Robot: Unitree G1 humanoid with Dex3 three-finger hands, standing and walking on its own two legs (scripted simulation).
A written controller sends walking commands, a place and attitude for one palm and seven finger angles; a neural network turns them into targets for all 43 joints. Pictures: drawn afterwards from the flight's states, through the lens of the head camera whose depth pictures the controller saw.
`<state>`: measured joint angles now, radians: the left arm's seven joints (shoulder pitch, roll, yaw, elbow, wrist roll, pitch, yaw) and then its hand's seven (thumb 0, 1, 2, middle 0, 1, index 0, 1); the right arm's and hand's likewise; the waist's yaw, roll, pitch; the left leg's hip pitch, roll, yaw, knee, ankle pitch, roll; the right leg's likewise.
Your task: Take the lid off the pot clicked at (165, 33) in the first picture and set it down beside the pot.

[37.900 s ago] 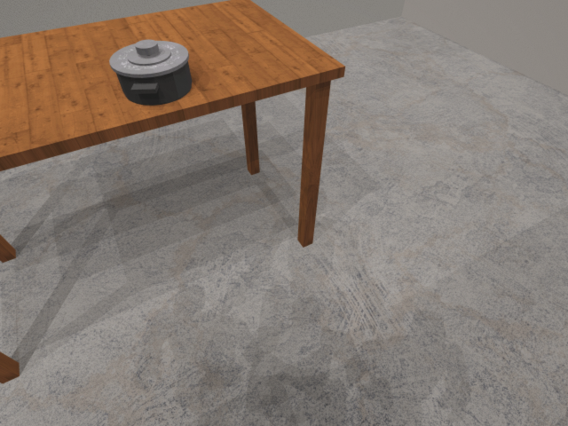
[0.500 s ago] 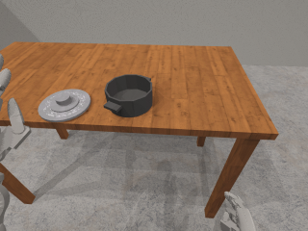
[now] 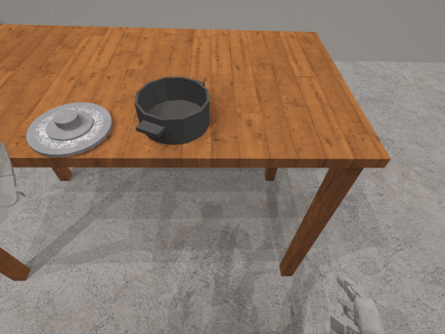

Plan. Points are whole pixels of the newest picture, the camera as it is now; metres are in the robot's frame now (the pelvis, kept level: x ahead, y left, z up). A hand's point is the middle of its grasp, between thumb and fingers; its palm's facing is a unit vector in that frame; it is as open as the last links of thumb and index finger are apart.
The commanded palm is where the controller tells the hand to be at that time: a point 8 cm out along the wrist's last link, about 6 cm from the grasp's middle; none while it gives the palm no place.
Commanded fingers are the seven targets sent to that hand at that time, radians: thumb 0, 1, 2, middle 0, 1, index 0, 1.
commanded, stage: step back with the hand held close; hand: left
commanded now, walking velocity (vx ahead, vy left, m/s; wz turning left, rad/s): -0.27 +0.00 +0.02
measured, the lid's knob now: (66, 118) +0.50 +0.38 +0.09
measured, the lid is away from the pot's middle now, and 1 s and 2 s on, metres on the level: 0.23 0.23 0.23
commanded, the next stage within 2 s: stop stepping back and stand still in 0.72 s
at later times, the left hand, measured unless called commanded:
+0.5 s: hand out of the picture +0.11 +0.22 +0.27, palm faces +0.52 -0.76 -0.39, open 7.4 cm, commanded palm +0.04 +0.28 +0.27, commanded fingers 0.00 0.90 0.90 -0.20 -0.30 -0.20 -0.30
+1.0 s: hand out of the picture -0.01 +0.18 +0.26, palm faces +0.45 -0.76 -0.47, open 7.4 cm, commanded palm -0.07 +0.25 +0.27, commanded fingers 0.00 0.90 0.90 -0.20 -0.30 -0.20 -0.30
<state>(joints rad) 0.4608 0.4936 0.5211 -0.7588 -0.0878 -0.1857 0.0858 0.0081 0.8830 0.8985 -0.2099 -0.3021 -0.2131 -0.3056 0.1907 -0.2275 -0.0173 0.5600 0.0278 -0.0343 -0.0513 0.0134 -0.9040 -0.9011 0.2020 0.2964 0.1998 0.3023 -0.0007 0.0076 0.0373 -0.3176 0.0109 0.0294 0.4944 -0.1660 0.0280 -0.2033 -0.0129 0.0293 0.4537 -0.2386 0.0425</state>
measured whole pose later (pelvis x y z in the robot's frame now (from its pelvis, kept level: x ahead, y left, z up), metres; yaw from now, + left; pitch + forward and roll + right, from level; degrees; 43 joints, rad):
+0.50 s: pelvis -0.08 +0.00 -0.02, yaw +2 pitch -2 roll -3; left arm 0.38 0.46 0.55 -0.74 -0.07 -0.24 0.16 0.01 0.88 0.90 -0.21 -0.30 -0.21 -0.31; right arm 0.24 -0.20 -0.01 0.59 0.02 -0.10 -0.06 0.01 -0.90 -0.90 0.20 0.30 0.20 0.30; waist -0.04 0.06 0.03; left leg -0.47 0.04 0.00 0.57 -0.09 0.03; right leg -0.37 0.03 -0.01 0.64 -0.38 0.00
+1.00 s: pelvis -0.19 -0.03 -0.02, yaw +1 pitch -1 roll -1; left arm 0.48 0.49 0.56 -0.88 -0.08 -0.18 0.13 0.01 0.88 0.90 -0.21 -0.30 -0.21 -0.30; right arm 0.25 -0.15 0.00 0.60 0.01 -0.10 -0.02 0.01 -0.90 -0.90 0.20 0.30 0.20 0.30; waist -0.04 -0.02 0.03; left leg -0.57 0.05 -0.03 0.83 -0.34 -0.03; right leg -0.32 0.04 -0.01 0.68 -0.37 -0.04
